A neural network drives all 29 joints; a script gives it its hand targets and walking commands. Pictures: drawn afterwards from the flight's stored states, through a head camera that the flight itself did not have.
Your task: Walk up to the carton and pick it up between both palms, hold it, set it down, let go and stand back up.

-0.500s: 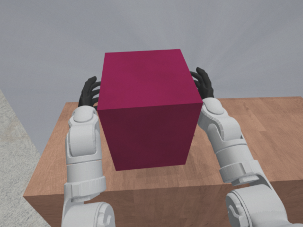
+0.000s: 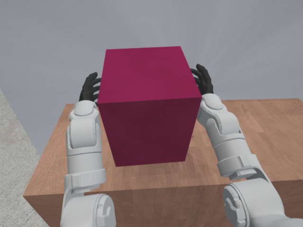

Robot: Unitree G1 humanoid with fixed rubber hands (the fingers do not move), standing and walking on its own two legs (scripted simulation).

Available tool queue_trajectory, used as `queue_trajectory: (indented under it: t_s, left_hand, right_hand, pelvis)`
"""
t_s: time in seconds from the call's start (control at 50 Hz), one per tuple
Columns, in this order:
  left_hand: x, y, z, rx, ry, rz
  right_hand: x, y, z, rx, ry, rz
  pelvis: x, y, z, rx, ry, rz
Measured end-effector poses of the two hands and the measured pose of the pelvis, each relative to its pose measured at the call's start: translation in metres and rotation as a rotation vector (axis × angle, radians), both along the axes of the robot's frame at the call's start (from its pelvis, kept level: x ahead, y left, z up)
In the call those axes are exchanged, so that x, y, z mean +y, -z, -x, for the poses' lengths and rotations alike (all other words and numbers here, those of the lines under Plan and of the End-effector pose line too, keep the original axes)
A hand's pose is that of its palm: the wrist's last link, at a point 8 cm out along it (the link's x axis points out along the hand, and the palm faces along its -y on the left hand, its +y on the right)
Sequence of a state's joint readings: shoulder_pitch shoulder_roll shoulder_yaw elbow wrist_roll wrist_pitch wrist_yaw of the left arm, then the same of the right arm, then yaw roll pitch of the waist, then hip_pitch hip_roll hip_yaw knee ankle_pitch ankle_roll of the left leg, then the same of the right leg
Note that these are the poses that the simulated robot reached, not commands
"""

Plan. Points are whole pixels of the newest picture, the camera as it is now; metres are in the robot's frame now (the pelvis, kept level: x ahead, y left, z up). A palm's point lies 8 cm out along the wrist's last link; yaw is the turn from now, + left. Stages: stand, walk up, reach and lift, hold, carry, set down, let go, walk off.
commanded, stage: hold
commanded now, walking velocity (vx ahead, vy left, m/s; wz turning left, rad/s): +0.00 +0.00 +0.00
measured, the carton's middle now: (147, 107) +0.38 +0.01 +0.16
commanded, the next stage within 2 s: set down in 1.96 s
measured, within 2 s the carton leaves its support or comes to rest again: neither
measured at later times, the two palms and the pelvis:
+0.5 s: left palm (87, 104) +0.36 +0.16 +0.20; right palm (201, 95) +0.36 -0.13 +0.21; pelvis +0.00 +0.00 +0.00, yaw +0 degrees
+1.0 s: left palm (87, 105) +0.35 +0.16 +0.20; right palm (203, 96) +0.36 -0.13 +0.21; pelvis +0.00 +0.00 +0.00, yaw +0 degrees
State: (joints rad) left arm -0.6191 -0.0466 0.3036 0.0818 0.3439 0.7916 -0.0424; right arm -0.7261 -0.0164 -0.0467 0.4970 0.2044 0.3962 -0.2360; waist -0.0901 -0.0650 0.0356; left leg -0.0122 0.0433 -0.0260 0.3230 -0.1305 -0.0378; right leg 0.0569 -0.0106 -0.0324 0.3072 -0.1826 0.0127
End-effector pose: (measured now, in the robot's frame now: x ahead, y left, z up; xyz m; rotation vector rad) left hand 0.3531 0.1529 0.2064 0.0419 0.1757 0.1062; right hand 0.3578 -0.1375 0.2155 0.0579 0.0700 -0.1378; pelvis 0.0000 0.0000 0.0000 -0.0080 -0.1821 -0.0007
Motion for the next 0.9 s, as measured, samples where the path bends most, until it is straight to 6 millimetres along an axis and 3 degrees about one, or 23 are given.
queue_trajectory:
  t_s: [0.9]
  left_hand:
    - [0.0025, 0.0089, -0.0001, 0.006, -0.003, 0.016]
  right_hand:
    - [0.0028, 0.0053, -0.0009, 0.005, -0.004, 0.007]
  pelvis:
    - [0.0025, 0.0001, -0.0043, 0.009, 0.001, 0.002]
